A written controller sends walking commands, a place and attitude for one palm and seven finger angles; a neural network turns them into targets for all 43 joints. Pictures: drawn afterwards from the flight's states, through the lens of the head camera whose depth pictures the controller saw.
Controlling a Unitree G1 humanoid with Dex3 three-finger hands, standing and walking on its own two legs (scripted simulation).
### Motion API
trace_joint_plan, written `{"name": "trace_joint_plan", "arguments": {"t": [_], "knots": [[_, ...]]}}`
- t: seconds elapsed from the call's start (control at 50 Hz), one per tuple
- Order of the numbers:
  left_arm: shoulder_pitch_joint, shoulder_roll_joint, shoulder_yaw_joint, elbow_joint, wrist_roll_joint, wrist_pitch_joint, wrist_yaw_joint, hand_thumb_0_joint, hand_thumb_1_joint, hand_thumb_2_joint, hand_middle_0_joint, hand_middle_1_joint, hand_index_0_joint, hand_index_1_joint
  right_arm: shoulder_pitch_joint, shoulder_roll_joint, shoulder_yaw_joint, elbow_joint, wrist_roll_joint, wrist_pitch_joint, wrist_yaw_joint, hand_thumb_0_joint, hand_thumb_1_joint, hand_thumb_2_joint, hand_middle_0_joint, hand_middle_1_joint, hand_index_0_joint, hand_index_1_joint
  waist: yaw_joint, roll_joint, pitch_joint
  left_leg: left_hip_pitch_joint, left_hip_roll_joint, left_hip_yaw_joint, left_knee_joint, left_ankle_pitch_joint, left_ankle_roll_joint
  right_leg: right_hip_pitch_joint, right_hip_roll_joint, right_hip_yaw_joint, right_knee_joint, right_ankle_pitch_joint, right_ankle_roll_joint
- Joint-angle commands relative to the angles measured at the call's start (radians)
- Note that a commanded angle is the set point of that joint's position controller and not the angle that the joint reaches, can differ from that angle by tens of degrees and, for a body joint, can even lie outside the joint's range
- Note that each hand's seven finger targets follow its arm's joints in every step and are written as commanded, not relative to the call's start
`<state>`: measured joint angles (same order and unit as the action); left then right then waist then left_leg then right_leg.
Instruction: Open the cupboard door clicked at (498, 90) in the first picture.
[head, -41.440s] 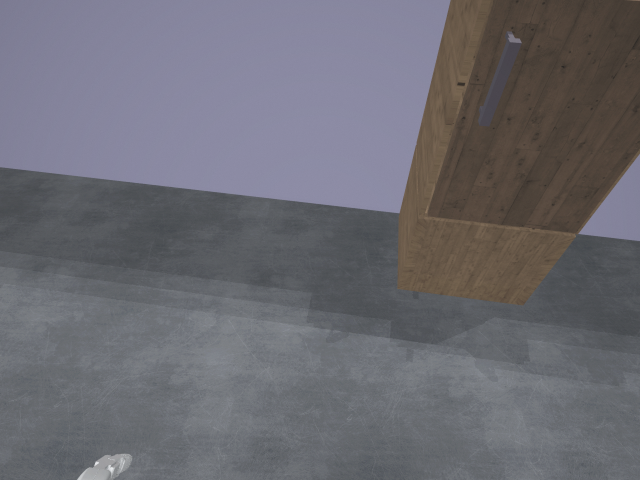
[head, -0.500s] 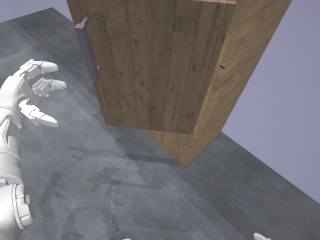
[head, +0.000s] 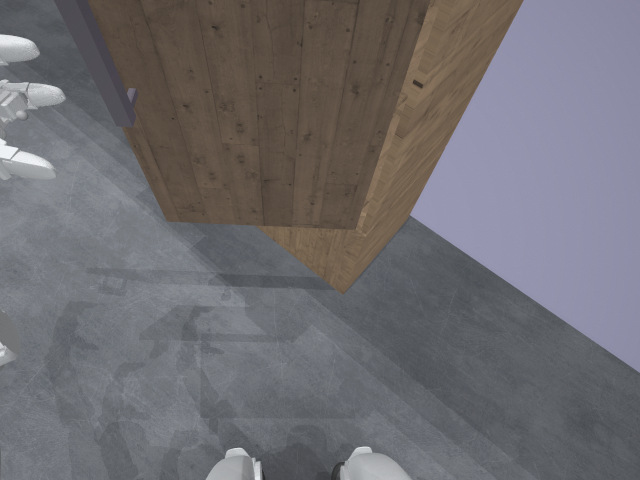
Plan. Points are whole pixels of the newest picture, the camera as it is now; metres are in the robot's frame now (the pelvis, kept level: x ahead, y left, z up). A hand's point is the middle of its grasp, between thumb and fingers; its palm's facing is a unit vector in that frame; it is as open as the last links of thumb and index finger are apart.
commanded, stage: move the hooked fingers beside the handle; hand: left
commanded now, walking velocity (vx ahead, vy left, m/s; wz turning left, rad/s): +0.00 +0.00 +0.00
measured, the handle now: (105, 54) +0.61 +0.23 +0.13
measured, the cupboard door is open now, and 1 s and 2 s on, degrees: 39 39 39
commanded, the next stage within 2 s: none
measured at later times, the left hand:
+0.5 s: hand (33, 72) +0.56 +0.29 +0.14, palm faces -0.06 -1.00 +0.00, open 14.0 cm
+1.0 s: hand (44, 85) +0.55 +0.28 +0.13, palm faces -0.06 -1.00 +0.01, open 14.0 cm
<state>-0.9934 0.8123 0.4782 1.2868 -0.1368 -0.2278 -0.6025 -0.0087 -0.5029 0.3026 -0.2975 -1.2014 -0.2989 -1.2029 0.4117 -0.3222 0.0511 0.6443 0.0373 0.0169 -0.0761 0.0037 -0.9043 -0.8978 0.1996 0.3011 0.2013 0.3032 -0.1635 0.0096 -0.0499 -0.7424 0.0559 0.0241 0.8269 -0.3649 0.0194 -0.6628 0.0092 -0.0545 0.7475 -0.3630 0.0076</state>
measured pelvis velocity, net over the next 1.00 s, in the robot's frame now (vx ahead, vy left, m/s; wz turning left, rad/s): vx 0.02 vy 0.02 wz -0.02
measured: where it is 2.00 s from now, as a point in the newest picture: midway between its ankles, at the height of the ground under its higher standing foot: outside the picture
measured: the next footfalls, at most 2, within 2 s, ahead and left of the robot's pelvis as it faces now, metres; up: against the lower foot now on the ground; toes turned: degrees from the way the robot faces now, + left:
none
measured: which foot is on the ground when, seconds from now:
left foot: down 0.00-1.00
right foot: down 0.00-1.00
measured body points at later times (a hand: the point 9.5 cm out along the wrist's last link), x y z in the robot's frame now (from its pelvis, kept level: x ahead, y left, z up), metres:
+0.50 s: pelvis +0.02 +0.01 -0.01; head +0.18 +0.04 +0.41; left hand +0.56 +0.35 +0.14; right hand -0.05 -0.25 -0.10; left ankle +0.01 +0.10 -0.70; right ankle -0.01 -0.13 -0.70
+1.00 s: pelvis +0.02 +0.02 -0.01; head +0.17 +0.05 +0.42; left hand +0.55 +0.34 +0.13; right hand +0.01 -0.25 -0.10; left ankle +0.01 +0.10 -0.70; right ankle -0.01 -0.13 -0.70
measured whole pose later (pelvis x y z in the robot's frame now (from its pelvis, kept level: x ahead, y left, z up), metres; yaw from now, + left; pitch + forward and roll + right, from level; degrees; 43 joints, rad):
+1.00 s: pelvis +0.02 +0.02 -0.01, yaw -1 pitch +22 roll -5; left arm -1.11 0.86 0.49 1.29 -0.05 -0.19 -0.54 -0.01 -0.50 0.30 -0.30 -1.20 -0.30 -1.20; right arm 0.42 -0.29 0.06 0.57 0.00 0.09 -0.04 0.00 -0.90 -0.90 0.20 0.30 0.20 0.30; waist -0.22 0.03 -0.08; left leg -0.87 0.06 0.00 0.91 -0.43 0.04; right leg -0.75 0.03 -0.05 0.75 -0.39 0.03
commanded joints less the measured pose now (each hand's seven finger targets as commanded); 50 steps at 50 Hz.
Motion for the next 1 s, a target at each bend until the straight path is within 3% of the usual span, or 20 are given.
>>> {"name": "trace_joint_plan", "arguments": {"t": [0.0, 0.04, 0.06, 0.12, 0.16, 0.22, 0.28, 0.36, 0.4, 0.48, 0.5, 0.56, 0.64, 0.68, 0.74, 0.78, 0.84, 0.88, 0.96, 0.98], "knots": [[-0.517, 0.37, 0.041, -0.171, -0.007, -0.052, 0.005, 0.0, -0.5, 0.3, -0.3, -1.2, -0.3, -1.2, 0.153, -0.196, -0.063, -0.055, 0.003, -0.003, -0.029, 0.0, -0.9, -0.9, 0.2, 0.3, 0.2, 0.3, -0.026, 0.148, -0.419, 0.33, -0.031, -0.066, -0.045, 0.322, 0.022, 0.045, 0.037, 0.027, -0.068, 0.283, -0.015], [-0.536, 0.369, 0.032, -0.185, 0.009, -0.057, 0.015, 0.0, -0.5, 0.3, -0.3, -1.2, -0.3, -1.2, 0.166, -0.192, -0.061, -0.056, -0.003, 0.003, -0.026, 0.0, -0.9, -0.9, 0.2, 0.3, 0.2, 0.3, -0.022, 0.204, -0.447, 0.366, -0.029, -0.07, -0.031, 0.36, 0.017, 0.016, 0.042, 0.022, -0.058, 0.284, -0.02], [-0.536, 0.365, 0.019, -0.169, 0.02, -0.055, 0.016, 0.0, -0.5, 0.3, -0.3, -1.2, -0.3, -1.2, 0.172, -0.192, -0.061, -0.051, -0.002, 0.007, -0.027, 0.0, -0.9, -0.9, 0.2, 0.3, 0.2, 0.3, -0.034, 0.211, -0.453, 0.387, -0.021, -0.074, -0.025, 0.37, 0.015, -0.009, 0.042, 0.02, -0.06, 0.282, -0.016], [-0.566, 0.429, 0.052, -0.148, 0.034, -0.048, 0.018, 0.0, -0.5, 0.3, -0.3, -1.2, -0.3, -1.2, 0.193, -0.196, -0.056, -0.051, -0.008, 0.018, -0.029, 0.0, -0.9, -0.9, 0.2, 0.3, 0.2, 0.3, -0.039, 0.2, -0.471, 0.347, -0.019, -0.073, -0.011, 0.365, 0.02, 0.011, 0.043, 0.024, -0.057, 0.289, -0.013], [-0.58, 0.431, 0.047, -0.125, 0.034, -0.039, 0.014, 0.0, -0.5, 0.3, -0.3, -1.2, -0.3, -1.2, 0.198, -0.194, -0.049, -0.057, -0.008, 0.026, -0.03, 0.0, -0.9, -0.9, 0.2, 0.3, 0.2, 0.3, -0.044, 0.218, -0.486, 0.347, -0.019, -0.068, 0.0, 0.384, 0.019, 0.004, 0.047, 0.021, -0.048, 0.307, -0.013], [-0.61, 0.437, 0.019, -0.075, 0.06, -0.02, 0.018, 0.0, -0.5, 0.3, -0.3, -1.2, -0.3, -1.2, 0.211, -0.194, -0.041, -0.053, -0.009, 0.032, -0.035, 0.0, -0.9, -0.9, 0.2, 0.3, 0.2, 0.3, -0.071, 0.192, -0.429, 0.293, -0.013, -0.067, 0.011, 0.35, 0.027, -0.025, 0.048, 0.02, -0.051, 0.283, -0.005], [-0.646, 0.493, 0.037, -0.075, 0.077, -0.027, 0.026, 0.0, -0.5, 0.3, -0.3, -1.2, -0.3, -1.2, 0.226, -0.197, -0.032, -0.054, -0.014, 0.037, -0.041, 0.0, -0.9, -0.9, 0.2, 0.3, 0.2, 0.3, -0.078, 0.202, -0.458, 0.284, -0.006, -0.069, 0.028, 0.363, 0.028, -0.023, 0.05, 0.02, -0.04, 0.288, -0.003], [-0.623, 0.536, 0.086, -0.103, 0.078, -0.037, 0.021, 0.0, -0.5, 0.3, -0.3, -1.2, -0.3, -1.2, 0.252, -0.192, -0.034, -0.064, -0.022, 0.051, -0.031, 0.0, -0.9, -0.9, 0.2, 0.3, 0.2, 0.3, -0.063, 0.246, -0.567, 0.345, -0.005, -0.075, 0.051, 0.482, 0.018, -0.009, 0.06, 0.009, -0.011, 0.363, -0.008], [-0.58, 0.566, 0.115, -0.105, 0.079, -0.031, 0.009, 0.0, -0.5, 0.3, -0.3, -1.2, -0.3, -1.2, 0.257, -0.193, -0.037, -0.071, -0.023, 0.062, -0.026, 0.0, -0.9, -0.9, 0.2, 0.3, 0.2, 0.3, -0.044, 0.252, -0.579, 0.347, -0.007, -0.075, 0.055, 0.523, 0.015, 0.001, 0.062, 0.005, -0.002, 0.392, -0.01], [-0.557, 0.499, 0.072, -0.114, 0.081, -0.005, -0.009, 0.0, -0.5, 0.3, -0.3, -1.2, -0.3, -1.2, 0.264, -0.191, -0.044, -0.073, -0.024, 0.077, -0.012, 0.0, -0.9, -0.9, 0.2, 0.3, 0.2, 0.3, -0.05, 0.289, -0.542, 0.411, 0.003, -0.093, 0.055, 0.601, 0.005, -0.085, 0.069, -0.011, -0.006, 0.375, -0.01], [-0.536, 0.511, 0.089, -0.116, 0.076, -0.001, -0.012, 0.0, -0.5, 0.3, -0.3, -1.2, -0.3, -1.2, 0.268, -0.193, -0.046, -0.075, -0.024, 0.08, -0.011, 0.0, -0.9, -0.9, 0.2, 0.3, 0.2, 0.3, -0.048, 0.27, -0.536, 0.41, 0.005, -0.094, 0.056, 0.606, 0.006, -0.086, 0.07, -0.014, -0.009, 0.373, -0.009], [-0.556, 0.49, 0.093, -0.193, 0.054, -0.01, -0.018, 0.0, -0.5, 0.3, -0.3, -1.2, -0.3, -1.2, 0.281, -0.195, -0.055, -0.072, -0.03, 0.087, -0.002, 0.0, -0.9, -0.9, 0.2, 0.3, 0.2, 0.3, -0.046, 0.307, -0.574, 0.492, 0.015, -0.115, 0.056, 0.722, -0.009, -0.105, 0.076, -0.023, -0.008, 0.389, -0.013], [-0.561, 0.393, 0.063, -0.256, 0.023, -0.019, -0.019, 0.0, -0.5, 0.3, -0.3, -1.2, -0.3, -1.2, 0.285, -0.187, -0.069, -0.063, -0.038, 0.086, 0.011, 0.0, -0.9, -0.9, 0.2, 0.3, 0.2, 0.3, -0.048, 0.349, -0.575, 0.593, 0.026, -0.137, 0.055, 0.814, -0.029, -0.163, 0.084, -0.034, -0.02, 0.357, -0.022], [-0.544, 0.378, 0.062, -0.245, 0.018, -0.012, -0.016, 0.0, -0.5, 0.3, -0.3, -1.2, -0.3, -1.2, 0.28, -0.187, -0.07, -0.06, -0.039, 0.086, 0.015, 0.0, -0.9, -0.9, 0.2, 0.3, 0.2, 0.3, -0.044, 0.344, -0.57, 0.598, 0.027, -0.142, 0.05, 0.805, -0.033, -0.164, 0.083, -0.034, -0.027, 0.34, -0.021], [-0.551, 0.271, -0.013, -0.207, 0.023, 0.008, 0.003, 0.0, -0.5, 0.3, -0.3, -1.2, -0.3, -1.2, 0.27, -0.177, -0.067, -0.061, -0.038, 0.08, 0.016, 0.0, -0.9, -0.9, 0.2, 0.3, 0.2, 0.3, -0.064, 0.313, -0.494, 0.551, 0.018, -0.136, 0.035, 0.723, -0.02, -0.175, 0.079, -0.036, -0.041, 0.312, -0.021], [-0.535, 0.311, 0.012, -0.182, 0.037, 0.016, 0.024, 0.0, -0.5, 0.3, -0.3, -1.2, -0.3, -1.2, 0.27, -0.18, -0.065, -0.063, -0.036, 0.077, 0.014, 0.0, -0.9, -0.9, 0.2, 0.3, 0.2, 0.3, -0.059, 0.294, -0.473, 0.516, 0.016, -0.132, 0.032, 0.694, -0.017, -0.158, 0.074, -0.03, -0.041, 0.323, -0.019], [-0.542, 0.322, 0.023, -0.21, 0.045, -0.001, 0.052, 0.0, -0.5, 0.3, -0.3, -1.2, -0.3, -1.2, 0.266, -0.178, -0.064, -0.075, -0.04, 0.075, 0.013, 0.0, -0.9, -0.9, 0.2, 0.3, 0.2, 0.3, -0.054, 0.293, -0.489, 0.51, 0.011, -0.127, 0.033, 0.7, -0.016, -0.132, 0.072, -0.028, -0.03, 0.344, -0.023], [-0.585, 0.323, 0.017, -0.216, 0.051, -0.019, 0.066, 0.0, -0.5, 0.3, -0.3, -1.2, -0.3, -1.2, 0.258, -0.177, -0.063, -0.071, -0.04, 0.073, 0.014, 0.0, -0.9, -0.9, 0.2, 0.3, 0.2, 0.3, -0.067, 0.288, -0.486, 0.508, 0.013, -0.126, 0.035, 0.666, -0.017, -0.137, 0.071, -0.024, -0.032, 0.335, -0.018], [-0.59, 0.417, 0.095, -0.261, 0.045, -0.06, 0.068, 0.0, -0.5, 0.3, -0.3, -1.2, -0.3, -1.2, 0.248, -0.184, -0.064, -0.081, -0.04, 0.072, 0.012, 0.0, -0.9, -0.9, 0.2, 0.3, 0.2, 0.3, -0.046, 0.297, -0.586, 0.527, 0.005, -0.121, 0.044, 0.694, -0.017, -0.066, 0.072, -0.015, -0.017, 0.391, -0.02], [-0.584, 0.436, 0.105, -0.234, 0.048, -0.061, 0.065, 0.0, -0.5, 0.3, -0.3, -1.2, -0.3, -1.2, 0.245, -0.184, -0.061, -0.079, -0.039, 0.072, 0.012, 0.0, -0.9, -0.9, 0.2, 0.3, 0.2, 0.3, -0.043, 0.278, -0.569, 0.503, 0.003, -0.119, 0.046, 0.675, -0.014, -0.051, 0.072, -0.013, -0.016, 0.395, -0.02]]}}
